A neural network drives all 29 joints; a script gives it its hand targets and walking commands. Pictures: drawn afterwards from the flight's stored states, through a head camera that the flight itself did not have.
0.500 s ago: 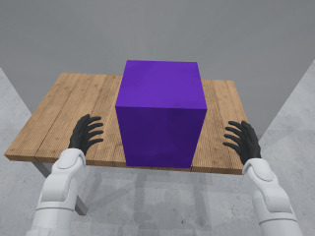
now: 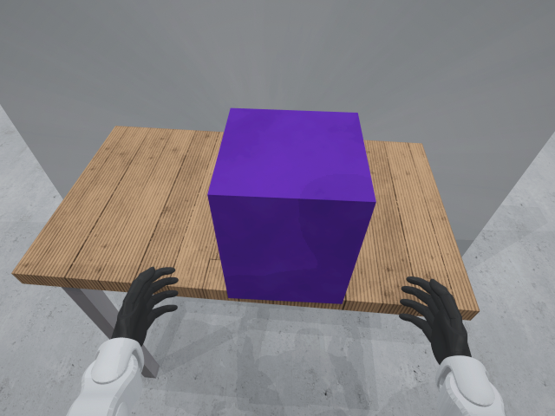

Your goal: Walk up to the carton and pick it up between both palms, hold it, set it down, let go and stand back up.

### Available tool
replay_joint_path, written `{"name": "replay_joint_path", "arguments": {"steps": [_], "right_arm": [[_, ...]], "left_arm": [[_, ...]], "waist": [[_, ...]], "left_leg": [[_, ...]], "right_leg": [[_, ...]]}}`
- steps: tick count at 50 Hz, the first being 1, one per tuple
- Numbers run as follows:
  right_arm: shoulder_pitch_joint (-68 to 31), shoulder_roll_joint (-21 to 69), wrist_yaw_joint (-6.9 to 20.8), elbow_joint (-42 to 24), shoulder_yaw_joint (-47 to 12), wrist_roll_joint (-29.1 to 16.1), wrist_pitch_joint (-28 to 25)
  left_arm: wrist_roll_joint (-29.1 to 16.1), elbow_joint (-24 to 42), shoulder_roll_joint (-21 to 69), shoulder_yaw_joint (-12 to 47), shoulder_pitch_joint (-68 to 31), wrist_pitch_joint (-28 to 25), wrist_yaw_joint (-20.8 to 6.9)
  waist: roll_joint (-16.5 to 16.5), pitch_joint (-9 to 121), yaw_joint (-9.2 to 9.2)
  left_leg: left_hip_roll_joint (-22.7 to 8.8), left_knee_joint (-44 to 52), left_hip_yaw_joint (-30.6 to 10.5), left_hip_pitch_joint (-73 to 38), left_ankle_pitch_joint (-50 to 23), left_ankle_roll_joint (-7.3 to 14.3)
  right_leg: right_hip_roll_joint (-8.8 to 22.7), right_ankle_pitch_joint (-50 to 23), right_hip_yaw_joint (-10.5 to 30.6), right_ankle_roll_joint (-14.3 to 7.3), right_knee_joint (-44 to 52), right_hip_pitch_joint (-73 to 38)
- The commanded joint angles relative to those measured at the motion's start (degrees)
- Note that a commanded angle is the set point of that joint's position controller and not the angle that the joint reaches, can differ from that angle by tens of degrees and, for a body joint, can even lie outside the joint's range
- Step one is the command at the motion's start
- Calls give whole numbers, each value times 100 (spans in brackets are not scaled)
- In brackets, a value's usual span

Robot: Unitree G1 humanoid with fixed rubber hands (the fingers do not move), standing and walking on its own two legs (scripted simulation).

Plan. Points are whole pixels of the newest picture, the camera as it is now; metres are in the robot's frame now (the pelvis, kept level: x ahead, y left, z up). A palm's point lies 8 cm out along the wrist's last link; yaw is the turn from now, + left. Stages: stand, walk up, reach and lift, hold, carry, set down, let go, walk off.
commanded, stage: set down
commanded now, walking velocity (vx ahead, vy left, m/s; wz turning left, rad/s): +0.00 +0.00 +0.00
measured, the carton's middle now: (289, 210) +0.40 +0.01 +0.07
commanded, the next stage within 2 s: let go in 1.34 s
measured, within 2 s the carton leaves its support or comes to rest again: neither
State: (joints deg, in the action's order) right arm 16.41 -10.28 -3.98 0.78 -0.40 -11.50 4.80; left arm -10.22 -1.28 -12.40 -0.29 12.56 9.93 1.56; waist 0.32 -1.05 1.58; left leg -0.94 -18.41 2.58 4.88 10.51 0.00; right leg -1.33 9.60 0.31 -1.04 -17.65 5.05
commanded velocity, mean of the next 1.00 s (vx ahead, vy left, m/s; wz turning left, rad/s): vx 0.00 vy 0.00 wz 0.00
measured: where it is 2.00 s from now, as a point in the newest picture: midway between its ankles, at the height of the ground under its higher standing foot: outside the picture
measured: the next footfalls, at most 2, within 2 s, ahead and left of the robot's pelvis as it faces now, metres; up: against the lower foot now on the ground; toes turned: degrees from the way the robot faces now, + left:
none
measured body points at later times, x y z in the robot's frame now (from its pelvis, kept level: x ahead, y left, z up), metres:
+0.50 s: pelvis +0.00 +0.01 +0.00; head +0.00 +0.01 +0.45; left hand +0.19 +0.22 -0.03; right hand +0.20 -0.21 -0.03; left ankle +0.00 +0.12 -0.75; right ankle +0.00 -0.11 -0.75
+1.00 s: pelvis +0.01 +0.00 +0.00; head +0.01 +0.01 +0.45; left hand +0.17 +0.23 -0.08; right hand +0.17 -0.22 -0.09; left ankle +0.00 +0.12 -0.75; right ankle +0.00 -0.11 -0.75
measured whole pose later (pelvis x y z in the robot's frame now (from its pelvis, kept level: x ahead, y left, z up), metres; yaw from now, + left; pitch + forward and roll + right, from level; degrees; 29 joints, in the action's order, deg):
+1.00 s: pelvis +0.01 +0.00 +0.00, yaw +0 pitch -4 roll +0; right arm 12.3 -10.3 1.4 37.0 1.3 -1.2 -9.2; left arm -1.4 -25.7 -12.1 1.4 13.4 7.0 1.8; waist 0.1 -4.1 0.9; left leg -1.0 -22.2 2.1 4.8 13.3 0.0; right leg -1.4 12.1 0.0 -1.0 -20.8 4.6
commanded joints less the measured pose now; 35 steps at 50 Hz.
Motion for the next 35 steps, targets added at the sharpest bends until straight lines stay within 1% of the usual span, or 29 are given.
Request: {"name": "replay_joint_path", "arguments": {"steps": [1, 2, 6, 7, 8, 9, 10, 12, 13, 16, 17, 18, 19, 20, 21, 22, 24, 26, 27, 28, 29, 30, 32, 35], "right_arm": [[-562, -525, 58, -1053, 270, 79, -454], [-500, -510, 59, -965, 280, 103, -464], [-449, -523, 113, -824, 276, 132, -532], [-374, -519, 142, -576, 254, 184, -515], [-380, -516, 155, -754, 299, 150, -567], [-355, -531, 175, -486, 307, 232, -558], [-397, -507, 187, -485, 315, 245, -580], [-464, -532, 240, -464, 375, 263, -650], [-431, -553, 269, -210, 360, 325, -643], [-410, -578, 300, 12, 373, 404, -678], [-471, -587, 311, 18, 378, 406, -707], [-407, -591, 332, 210, 377, 451, -716], [-413, -596, 343, 201, 381, 446, -745], [-398, -602, 353, 371, 393, 488, -750], [-441, -604, 367, 416, 388, 494, -771], [-456, -618, 381, 531, 389, 532, -789], [-489, -628, 402, 552, 417, 547, -867], [-479, -616, 431, 727, 407, 584, -944], [-436, -612, 439, 1055, 397, 658, -936], [-497, -610, 437, 931, 416, 639, -993], [-449, -593, 433, 1113, 377, 680, -1017], [-484, -595, 436, 1055, 376, 648, -1072], [-455, -606, 448, 1430, 369, 709, -1111], [-552, -590, 446, 1566, 371, 770, -1214]], "left_arm": [[33, 1009, -608, -159, -644, -528, 65], [36, 926, -611, -117, -594, -540, 63], [83, 905, -608, -43, -510, -591, 126], [143, 636, -555, -25, -386, -556, 128], [120, 879, -600, -54, -412, -598, 153], [162, 603, -539, 14, -354, -565, 157], [167, 615, -583, -17, -402, -569, 162], [169, 679, -562, 29, -425, -596, 223], [224, 417, -508, 62, -331, -557, 232], [302, 263, -503, 45, -281, -508, 210], [312, 296, -527, 34, -324, -509, 223], [348, 121, -471, 56, -231, -488, 217], [362, 180, -489, 29, -236, -498, 217], [401, 20, -461, 43, -185, -471, 208], [428, 1, -478, 13, -226, -468, 204], [461, -111, -462, 29, -207, -449, 197], [469, -34, -507, 5, -257, -489, 204], [506, -160, -504, 30, -232, -523, 216], [582, -476, -462, 38, -150, -478, 188], [564, -319, -534, -7, -228, -510, 181], [589, -495, -500, 27, -149, -498, 164], [593, -371, -537, 0, -192, -532, 167], [686, -636, -511, 5, -148, -509, 146], [687, -773, -567, -20, -229, -509, 104]], "waist": [[-93, 641, 4], [-100, 571, -35], [-161, 538, 6], [-157, 408, 0], [-155, 532, 36], [-144, 406, -30], [-157, 447, 12], [-182, 486, 28], [-161, 375, 20], [-89, 349, 3], [-103, 378, 36], [-62, 298, -6], [-66, 362, 21], [-59, 290, -11], [-69, 297, 22], [-57, 267, 5], [-48, 350, 16], [-55, 372, 1], [-60, 236, -37], [-59, 361, 1], [-25, 285, -31], [-48, 351, 13], [-103, 239, -33], [-70, 272, -21]], "left_leg": [[57, 93, -147, -351, -1143, -167], [54, 106, -153, -327, -1054, -166], [38, 109, -158, -242, -946, -198], [38, 121, -153, -208, -858, -199], [23, 138, -150, -237, -888, -195], [16, 143, -153, -201, -781, -206], [20, 152, -136, -193, -731, -197], [-10, 154, -146, -167, -694, -213], [-18, 155, -140, -162, -685, -218], [-10, 157, -115, -207, -746, -222], [-9, 154, -105, -182, -770, -228], [-8, 150, -99, -189, -777, -230], [-1, 142, -89, -211, -828, -228], [0, 143, -83, -230, -856, -235], [5, 144, -70, -220, -867, -236], [16, 127, -60, -222, -890, -238], [19, 113, -45, -226, -916, -231], [24, 73, -37, -202, -944, -240], [31, 74, -31, -230, -929, -244], [35, 62, -25, -251, -968, -235], [47, 44, -19, -241, -975, -230], [49, 29, -25, -243, -1026, -231], [60, 1, -23, -261, -1091, -251], [67, -24, 1, -240, -1024, -234]], "right_leg": [[113, -642, 239, -108, 357, 149], [124, -605, 241, -105, 359, 169], [132, -526, 228, -115, 322, 130], [135, -434, 225, -125, 333, 146], [129, -461, 211, -118, 319, 110], [129, -380, 206, -122, 324, 148], [145, -343, 208, -116, 322, 143], [120, -293, 176, -128, 278, 150], [110, -274, 167, -135, 283, 178], [105, -373, 155, -108, 286, 116], [104, -388, 149, -107, 266, 92], [94, -395, 143, -105, 270, 99], [96, -432, 139, -101, 270, 45], [87, -448, 134, -100, 280, 71], [88, -436, 128, -102, 280, 57], [84, -467, 123, -94, 277, 71], [84, -505, 109, -77, 256, 46], [84, -577, 104, -74, 220, 8], [84, -563, 101, -76, 238, 55], [93, -608, 97, -63, 227, 21], [98, -667, 104, -52, 224, 20], [97, -712, 97, -48, 200, -22], [91, -744, 83, -54, 203, -4], [105, -703, 70, -34, 185, 36]]}}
